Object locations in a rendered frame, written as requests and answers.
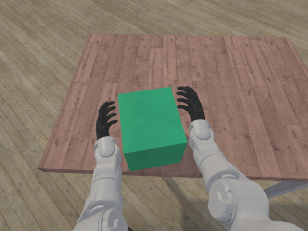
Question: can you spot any right robot upper arm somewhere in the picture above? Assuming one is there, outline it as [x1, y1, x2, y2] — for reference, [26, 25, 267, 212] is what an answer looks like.
[208, 178, 305, 231]

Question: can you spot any robot right hand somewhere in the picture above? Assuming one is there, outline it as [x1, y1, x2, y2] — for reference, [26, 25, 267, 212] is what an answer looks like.
[176, 86, 205, 122]

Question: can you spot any carton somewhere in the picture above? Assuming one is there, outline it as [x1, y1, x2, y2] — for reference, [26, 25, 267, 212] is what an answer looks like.
[118, 87, 188, 171]

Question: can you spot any robot left hand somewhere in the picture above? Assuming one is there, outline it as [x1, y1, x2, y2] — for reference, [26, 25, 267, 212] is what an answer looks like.
[96, 101, 118, 140]

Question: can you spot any right robot forearm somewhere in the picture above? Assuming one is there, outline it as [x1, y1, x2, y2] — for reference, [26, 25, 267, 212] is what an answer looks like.
[189, 119, 251, 193]

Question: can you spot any left robot forearm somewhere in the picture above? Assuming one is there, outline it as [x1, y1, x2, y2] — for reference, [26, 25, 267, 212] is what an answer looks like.
[76, 136, 123, 225]

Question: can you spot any left robot upper arm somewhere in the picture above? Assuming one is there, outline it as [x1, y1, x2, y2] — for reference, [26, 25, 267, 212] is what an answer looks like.
[73, 208, 128, 231]

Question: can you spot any table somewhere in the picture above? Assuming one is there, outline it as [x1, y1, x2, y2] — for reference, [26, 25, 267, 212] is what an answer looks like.
[38, 33, 308, 199]

